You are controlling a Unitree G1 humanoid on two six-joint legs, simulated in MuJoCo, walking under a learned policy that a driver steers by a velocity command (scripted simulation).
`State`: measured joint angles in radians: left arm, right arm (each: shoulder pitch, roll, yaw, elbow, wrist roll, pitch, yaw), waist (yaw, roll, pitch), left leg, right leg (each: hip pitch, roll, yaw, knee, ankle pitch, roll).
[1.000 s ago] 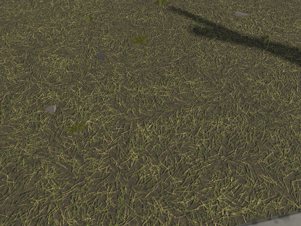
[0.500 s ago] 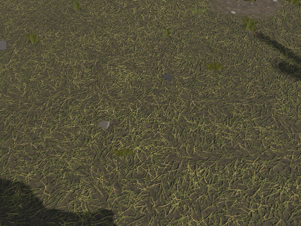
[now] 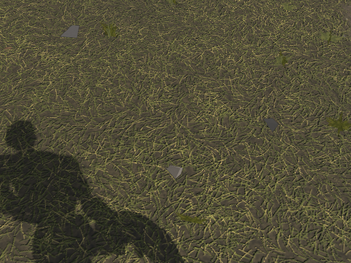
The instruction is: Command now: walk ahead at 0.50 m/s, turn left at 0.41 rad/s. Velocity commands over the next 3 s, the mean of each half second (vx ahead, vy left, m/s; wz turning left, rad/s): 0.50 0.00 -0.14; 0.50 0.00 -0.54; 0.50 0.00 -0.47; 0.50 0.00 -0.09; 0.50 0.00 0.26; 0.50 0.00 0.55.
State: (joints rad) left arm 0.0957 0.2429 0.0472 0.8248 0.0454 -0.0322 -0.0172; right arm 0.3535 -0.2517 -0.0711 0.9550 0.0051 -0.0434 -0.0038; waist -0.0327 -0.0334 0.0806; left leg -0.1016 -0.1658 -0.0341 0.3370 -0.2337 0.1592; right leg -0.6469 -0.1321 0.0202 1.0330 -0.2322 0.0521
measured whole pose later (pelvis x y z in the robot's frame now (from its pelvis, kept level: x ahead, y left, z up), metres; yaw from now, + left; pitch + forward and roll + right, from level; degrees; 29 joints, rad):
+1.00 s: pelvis +0.55 -0.03 +0.01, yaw -26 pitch +1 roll +1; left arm 0.24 0.32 0.08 0.80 0.03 0.00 -0.05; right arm 0.28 -0.26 -0.03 0.82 -0.02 -0.09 -0.01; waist -0.01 -0.06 0.02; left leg -0.16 -0.01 0.10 0.33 -0.20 0.03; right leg -0.56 -0.02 0.03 1.11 -0.28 -0.04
